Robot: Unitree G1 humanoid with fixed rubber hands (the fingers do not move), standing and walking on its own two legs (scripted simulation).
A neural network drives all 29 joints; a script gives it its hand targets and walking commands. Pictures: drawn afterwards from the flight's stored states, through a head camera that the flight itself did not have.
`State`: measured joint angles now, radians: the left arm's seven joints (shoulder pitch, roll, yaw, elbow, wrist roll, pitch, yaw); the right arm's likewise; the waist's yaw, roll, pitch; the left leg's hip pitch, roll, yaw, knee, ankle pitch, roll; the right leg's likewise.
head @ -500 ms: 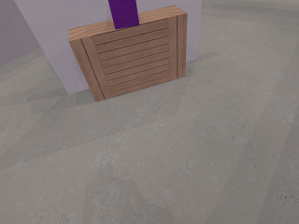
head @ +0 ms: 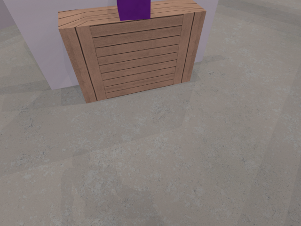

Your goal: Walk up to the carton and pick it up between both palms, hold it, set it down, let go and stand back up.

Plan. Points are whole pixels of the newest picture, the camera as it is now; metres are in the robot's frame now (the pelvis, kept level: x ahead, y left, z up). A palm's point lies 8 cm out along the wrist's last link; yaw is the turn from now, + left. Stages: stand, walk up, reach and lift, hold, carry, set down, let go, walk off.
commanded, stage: walk up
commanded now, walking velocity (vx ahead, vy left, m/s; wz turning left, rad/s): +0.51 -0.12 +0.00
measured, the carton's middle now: out of the picture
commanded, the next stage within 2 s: none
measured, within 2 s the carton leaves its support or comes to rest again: neither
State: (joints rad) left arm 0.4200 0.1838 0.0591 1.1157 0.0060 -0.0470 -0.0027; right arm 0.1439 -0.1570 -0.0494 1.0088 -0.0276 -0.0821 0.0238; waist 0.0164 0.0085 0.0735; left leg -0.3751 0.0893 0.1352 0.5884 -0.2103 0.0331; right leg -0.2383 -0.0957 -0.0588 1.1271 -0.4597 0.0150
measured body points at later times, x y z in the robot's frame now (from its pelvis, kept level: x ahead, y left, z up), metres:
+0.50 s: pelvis +0.28 -0.05 -0.02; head +0.32 -0.06 +0.43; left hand +0.42 +0.16 -0.16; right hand +0.13 -0.24 -0.16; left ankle +0.06 +0.09 -0.73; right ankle +0.41 -0.16 -0.74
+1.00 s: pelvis +0.52 -0.03 +0.01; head +0.55 -0.06 +0.46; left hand +0.38 +0.16 -0.12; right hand +0.64 -0.25 -0.14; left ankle +0.67 +0.13 -0.67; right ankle +0.41 -0.16 -0.73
